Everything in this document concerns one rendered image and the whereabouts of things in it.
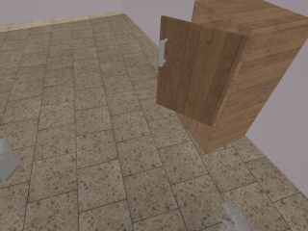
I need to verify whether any left robot hand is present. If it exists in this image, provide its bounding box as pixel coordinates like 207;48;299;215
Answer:
0;102;21;184

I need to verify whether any right robot hand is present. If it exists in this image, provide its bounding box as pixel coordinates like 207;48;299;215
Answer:
220;202;252;231

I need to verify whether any handle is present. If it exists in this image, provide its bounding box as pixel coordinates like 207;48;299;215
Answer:
158;38;167;67

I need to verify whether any cupboard door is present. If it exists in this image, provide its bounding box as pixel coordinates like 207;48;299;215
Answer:
156;15;249;127

